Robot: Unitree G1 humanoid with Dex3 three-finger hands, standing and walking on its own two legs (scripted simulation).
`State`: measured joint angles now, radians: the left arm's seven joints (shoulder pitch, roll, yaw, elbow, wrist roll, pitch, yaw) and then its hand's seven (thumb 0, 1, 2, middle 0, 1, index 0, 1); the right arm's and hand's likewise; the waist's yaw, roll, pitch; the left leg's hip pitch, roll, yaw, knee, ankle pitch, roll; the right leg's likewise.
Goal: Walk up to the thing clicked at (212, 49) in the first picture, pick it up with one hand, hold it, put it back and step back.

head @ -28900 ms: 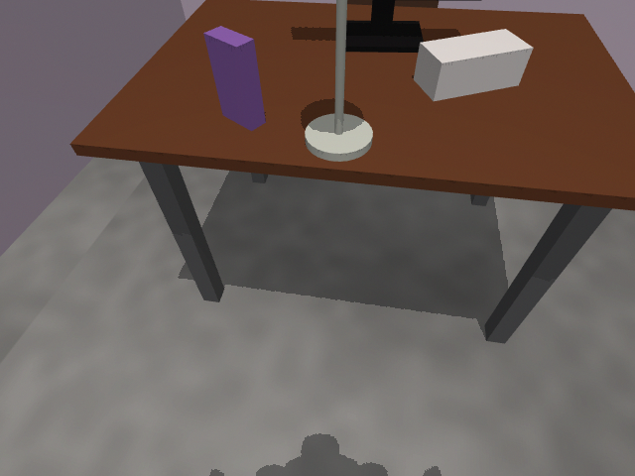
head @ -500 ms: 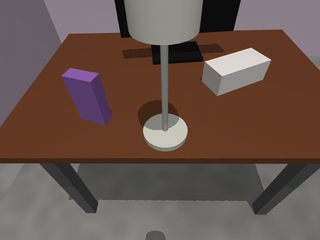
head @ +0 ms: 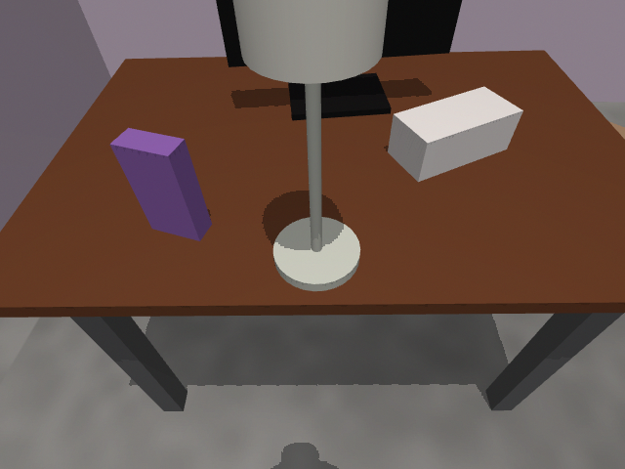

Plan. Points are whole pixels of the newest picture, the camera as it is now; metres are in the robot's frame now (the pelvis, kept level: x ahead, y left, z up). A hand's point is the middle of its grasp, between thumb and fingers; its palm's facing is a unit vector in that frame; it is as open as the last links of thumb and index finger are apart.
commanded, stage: home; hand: left
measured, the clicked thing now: (166, 188) +0.53 +0.25 +0.06
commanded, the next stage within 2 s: stand in 0.08 s
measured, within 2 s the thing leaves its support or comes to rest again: neither
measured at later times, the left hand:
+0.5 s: hand out of the picture +0.07 +0.26 -0.16, palm faces -0.04 -0.93 -0.35, open 12.5 cm
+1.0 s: hand out of the picture +0.07 +0.26 -0.16, palm faces -0.03 -0.94 -0.35, open 7.4 cm
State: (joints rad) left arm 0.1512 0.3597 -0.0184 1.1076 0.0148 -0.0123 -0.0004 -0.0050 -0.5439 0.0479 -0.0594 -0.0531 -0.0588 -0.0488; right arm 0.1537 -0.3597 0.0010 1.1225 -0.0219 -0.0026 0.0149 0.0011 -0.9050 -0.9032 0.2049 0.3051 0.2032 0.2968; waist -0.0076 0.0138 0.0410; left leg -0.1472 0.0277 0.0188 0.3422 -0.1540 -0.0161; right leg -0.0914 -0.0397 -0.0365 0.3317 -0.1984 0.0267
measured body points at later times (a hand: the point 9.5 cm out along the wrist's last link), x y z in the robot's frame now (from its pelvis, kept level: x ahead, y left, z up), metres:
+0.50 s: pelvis +0.01 +0.00 +0.00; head +0.01 +0.00 +0.45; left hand +0.07 +0.31 -0.13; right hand +0.08 -0.30 -0.13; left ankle +0.02 +0.13 -0.75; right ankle -0.01 -0.13 -0.75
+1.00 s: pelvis +0.01 +0.01 +0.00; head +0.01 +0.01 +0.45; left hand +0.07 +0.31 -0.13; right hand +0.07 -0.30 -0.13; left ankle +0.02 +0.13 -0.75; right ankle -0.01 -0.13 -0.75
